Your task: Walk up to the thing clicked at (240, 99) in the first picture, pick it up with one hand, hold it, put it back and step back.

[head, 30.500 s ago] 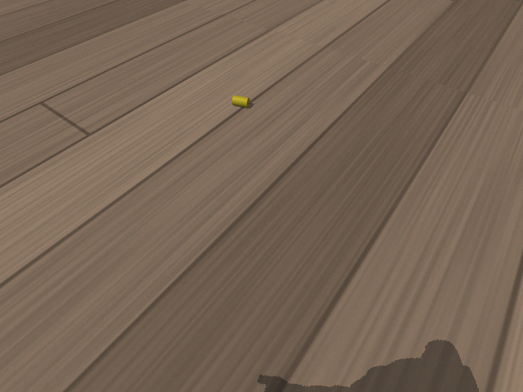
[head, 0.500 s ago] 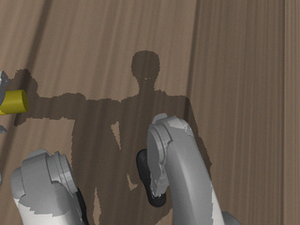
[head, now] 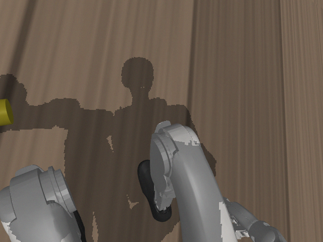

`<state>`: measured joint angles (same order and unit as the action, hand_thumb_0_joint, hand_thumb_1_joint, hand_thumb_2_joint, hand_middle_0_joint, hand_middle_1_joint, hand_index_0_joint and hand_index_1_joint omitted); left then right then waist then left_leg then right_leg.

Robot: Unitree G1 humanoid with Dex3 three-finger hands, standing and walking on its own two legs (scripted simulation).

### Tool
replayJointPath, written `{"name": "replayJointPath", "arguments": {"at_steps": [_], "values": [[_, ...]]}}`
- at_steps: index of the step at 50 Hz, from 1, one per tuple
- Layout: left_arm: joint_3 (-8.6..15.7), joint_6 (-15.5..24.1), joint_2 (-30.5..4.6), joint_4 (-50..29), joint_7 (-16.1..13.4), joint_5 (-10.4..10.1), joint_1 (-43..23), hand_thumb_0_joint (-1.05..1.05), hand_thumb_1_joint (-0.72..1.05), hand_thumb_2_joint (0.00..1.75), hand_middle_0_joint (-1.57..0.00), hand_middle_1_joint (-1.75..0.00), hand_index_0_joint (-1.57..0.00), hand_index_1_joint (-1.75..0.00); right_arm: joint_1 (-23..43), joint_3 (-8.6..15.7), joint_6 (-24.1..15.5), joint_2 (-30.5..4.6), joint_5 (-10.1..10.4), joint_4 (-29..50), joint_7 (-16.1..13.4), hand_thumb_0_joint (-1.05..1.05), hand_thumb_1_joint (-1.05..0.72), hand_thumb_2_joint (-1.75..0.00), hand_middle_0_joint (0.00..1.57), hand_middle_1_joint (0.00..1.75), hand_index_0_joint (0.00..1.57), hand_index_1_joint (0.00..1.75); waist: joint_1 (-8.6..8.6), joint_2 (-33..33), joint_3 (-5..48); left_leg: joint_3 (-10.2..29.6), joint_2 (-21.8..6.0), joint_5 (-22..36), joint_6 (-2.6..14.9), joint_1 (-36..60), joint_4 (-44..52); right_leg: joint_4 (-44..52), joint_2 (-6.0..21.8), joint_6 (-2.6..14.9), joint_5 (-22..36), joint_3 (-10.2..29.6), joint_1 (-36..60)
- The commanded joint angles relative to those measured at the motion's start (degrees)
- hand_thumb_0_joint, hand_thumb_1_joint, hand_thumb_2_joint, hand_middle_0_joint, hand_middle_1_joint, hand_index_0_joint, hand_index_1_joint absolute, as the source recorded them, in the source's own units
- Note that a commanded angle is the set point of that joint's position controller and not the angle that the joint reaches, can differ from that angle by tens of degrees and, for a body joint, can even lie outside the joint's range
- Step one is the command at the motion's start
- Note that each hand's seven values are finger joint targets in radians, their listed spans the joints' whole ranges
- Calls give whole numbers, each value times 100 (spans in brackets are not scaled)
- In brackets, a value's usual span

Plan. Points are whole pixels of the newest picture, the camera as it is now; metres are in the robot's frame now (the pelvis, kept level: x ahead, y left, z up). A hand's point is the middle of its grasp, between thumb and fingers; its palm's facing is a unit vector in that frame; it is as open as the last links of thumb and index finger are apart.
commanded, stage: close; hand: left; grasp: from above
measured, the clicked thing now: out of the picture +0.45 +0.28 -0.26
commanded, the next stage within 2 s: settle in 1.76 s
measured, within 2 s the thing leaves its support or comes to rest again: neither
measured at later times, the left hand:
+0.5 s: hand out of the picture +0.44 +0.26 -0.24, palm faces -0.43 -0.05 -0.90, open 10.6 cm
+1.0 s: hand out of the picture +0.43 +0.27 -0.24, palm faces -0.50 -0.08 -0.86, open 9.6 cm
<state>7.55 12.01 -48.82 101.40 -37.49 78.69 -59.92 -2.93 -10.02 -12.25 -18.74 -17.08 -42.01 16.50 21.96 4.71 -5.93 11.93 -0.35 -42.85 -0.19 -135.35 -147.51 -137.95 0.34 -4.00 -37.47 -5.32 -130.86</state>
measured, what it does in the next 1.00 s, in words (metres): stands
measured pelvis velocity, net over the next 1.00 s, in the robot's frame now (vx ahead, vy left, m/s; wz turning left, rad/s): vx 0.00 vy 0.00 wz -0.02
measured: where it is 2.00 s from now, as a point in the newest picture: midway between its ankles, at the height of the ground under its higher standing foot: (120, 223)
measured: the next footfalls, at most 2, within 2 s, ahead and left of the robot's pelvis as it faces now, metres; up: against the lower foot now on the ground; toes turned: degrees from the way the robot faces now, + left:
none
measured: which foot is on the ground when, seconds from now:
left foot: down 0.00-1.00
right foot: down 0.00-1.00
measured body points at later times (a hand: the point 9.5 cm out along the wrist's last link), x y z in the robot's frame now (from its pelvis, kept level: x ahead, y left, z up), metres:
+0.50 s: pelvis +0.00 +0.00 +0.00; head +0.26 +0.12 +0.35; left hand +0.46 +0.26 -0.19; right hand +0.05 -0.26 -0.06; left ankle +0.06 +0.12 -0.26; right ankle +0.11 -0.13 -0.26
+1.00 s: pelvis +0.00 +0.00 +0.01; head +0.27 +0.11 +0.35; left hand +0.45 +0.27 -0.19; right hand +0.05 -0.25 -0.07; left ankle +0.06 +0.12 -0.26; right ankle +0.11 -0.13 -0.26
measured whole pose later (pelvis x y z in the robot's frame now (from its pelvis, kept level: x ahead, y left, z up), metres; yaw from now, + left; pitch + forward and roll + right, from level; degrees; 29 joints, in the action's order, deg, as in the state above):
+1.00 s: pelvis +0.00 +0.00 +0.01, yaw -1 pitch +29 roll -13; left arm 3.8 18.4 -50.7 97.9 -36.6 79.3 -56.4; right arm -5.3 -13.8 -11.3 -17.8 -17.3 -40.7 17.4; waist 21.0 5.5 -7.5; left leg 13.9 -0.4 -43.8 -0.7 -133.5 -147.5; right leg -136.7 -0.1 -3.8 -37.6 -7.1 -128.6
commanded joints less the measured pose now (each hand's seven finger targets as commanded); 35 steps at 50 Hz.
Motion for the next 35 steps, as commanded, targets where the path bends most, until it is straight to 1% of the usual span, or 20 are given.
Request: {"name": "replayJointPath", "arguments": {"at_steps": [1,4,6,8,10,12,13,17,18,19,20,21,22,25,27,28,29,31,33,35], "values": [[23,134,-1227,-633,108,-205,-1282,0,-17,70,-20,-95,-29,-86,-1302,452,98,-1657,83,-49,-75,0,-90,-90,20,30,20,30,136,-2539,3863,-579,30,1345,130,2709,1626,1094,-272,479,1399,-746,2284],[-232,351,-1054,-619,275,-240,-1250,0,-17,70,-19,-96,-28,-87,-1260,283,130,-1570,69,-4,-88,0,-89,-90,20,30,20,30,249,-2321,3623,-600,34,1265,161,2525,1463,1101,-285,447,1415,-772,2272],[-164,540,-1279,-873,264,-240,-1360,0,-14,71,-23,-95,-31,-86,-1394,309,172,-1683,84,-3,-117,0,-90,-90,20,30,20,30,209,-2501,3775,-592,30,1397,131,2722,1514,1124,-290,458,1498,-783,2363],[-183,692,-1317,-1004,196,-162,-1217,0,-10,73,-26,-94,-34,-86,-1369,269,207,-1678,40,-8,-121,0,-89,-90,20,30,20,30,131,-2645,3918,-531,-5,1602,63,2946,1537,1051,-316,491,1599,-849,2372],[-366,788,-1038,-825,111,-103,-1094,0,-6,76,-28,-96,-36,-87,-1330,199,202,-1629,4,7,-97,0,-89,-90,20,30,20,30,202,-2561,3763,-506,-28,1710,51,2986,1506,1024,-360,470,1717,-901,2360],[-365,845,-1178,-923,-74,-50,-1217,0,-3,73,-30,-96,-39,-87,-1280,193,170,-1733,-47,19,-95,0,-89,-89,20,30,20,30,215,-2677,3636,-516,-17,1513,63,2931,1539,1069,-366,485,1565,-895,2277],[-372,849,-1256,-1189,-195,-19,-1283,0,-2,72,-30,-96,-39,-86,-1198,230,146,-1784,-60,-16,-113,0,-89,-90,20,30,20,30,116,-2683,3744,-499,-27,1483,47,2929,1580,1109,-375,499,1507,-897,2276],[-479,623,-1040,-921,-571,174,-1135,0,3,70,-35,-92,-43,-83,-1230,248,58,-1788,-135,-99,-44,0,-89,-89,20,30,20,30,165,-2790,3604,-479,-57,1426,11,2975,1692,1110,-422,530,1437,-927,2056],[-541,528,-971,-914,-648,158,-1184,0,4,69,-35,-92,-44,-83,-1206,257,24,-1805,-147,-138,-15,0,-89,-89,20,30,20,30,182,-2657,3570,-469,-60,1415,23,2905,1639,1139,-408,507,1443,-915,2040],[-447,441,-1074,-951,-729,151,-1302,0,4,69,-35,-91,-44,-82,-1150,266,-18,-1851,-142,-87,4,0,-89,-89,20,30,20,30,210,-2558,3593,-456,-65,1427,36,2863,1603,1145,-409,498,1475,-918,2063],[-544,327,-1012,-852,-762,163,-1358,0,5,72,-37,-92,-45,-83,-1129,257,-31,-1842,-98,-140,19,0,-89,-89,20,30,20,30,217,-2623,3559,-477,-65,1385,46,2800,1629,1171,-424,521,1464,-868,2061],[-477,230,-1044,-790,-792,134,-1425,0,5,69,-37,-91,-45,-82,-1175,243,-65,-1841,-103,-144,43,0,-89,-90,20,30,20,30,254,-2662,3523,-485,-48,1363,49,2812,1648,1175,-394,515,1451,-881,2023],[-427,123,-1101,-832,-806,103,-1444,0,6,67,-37,-90,-46,-81,-1060,291,-100,-1869,-77,-113,55,0,-89,-90,20,30,20,30,194,-2606,3498,-440,-67,1294,46,2728,1656,1168,-377,508,1387,-882,1958],[-42,-110,-1408,-643,-684,50,-1488,0,5,65,-37,-87,-46,-78,-1197,338,-144,-1991,-32,-73,100,0,-90,-90,20,30,20,30,239,-2649,3424,-444,-66,1204,54,2681,1696,1141,-335,499,1329,-853,1946],[-136,-176,-1223,-554,-499,-56,-1523,0,4,63,-38,-85,-46,-76,-1035,347,-182,-1925,24,-14,98,0,-90,-90,20,30,20,30,238,-2532,3356,-432,-55,1063,65,2574,1680,1132,-314,498,1206,-826,1892],[84,-194,-1366,-302,-402,-93,-1350,0,4,60,-37,-85,-46,-76,-1172,355,-180,-1952,38,-42,99,0,-90,-90,20,30,20,30,276,-2490,3250,-428,-35,1056,82,2557,1680,1128,-297,478,1203,-859,1880],[35,-181,-1241,-292,-237,-131,-1314,0,4,58,-37,-83,-46,-74,-1201,370,-192,-1919,59,19,107,0,-90,-90,20,30,20,30,321,-2438,3174,-446,-21,1034,99,2465,1644,1118,-280,467,1196,-828,1893],[37,-74,-1305,-372,-21,-196,-1322,0,2,55,-35,-82,-44,-73,-1246,309,-168,-1823,75,-8,71,0,-90,-90,20,30,20,30,291,-2473,3365,-416,-7,1104,100,2572,1665,1130,-263,456,1241,-865,1997],[-166,48,-1105,-497,215,-245,-1265,0,2,54,-35,-84,-45,-74,-1219,298,-152,-1738,100,65,59,0,-90,-90,20,30,20,30,321,-2564,3351,-445,-17,1135,94,2711,1630,1113,-265,446,1287,-856,2034],[-290,220,-1087,-723,327,-311,-1329,0,5,56,-38,-84,-47,-75,-1262,285,-92,-1768,118,68,35,0,-90,-90,20,30,20,30,302,-2644,3546,-391,-22,1291,58,2875,1678,1097,-272,459,1406,-904,2111]]}}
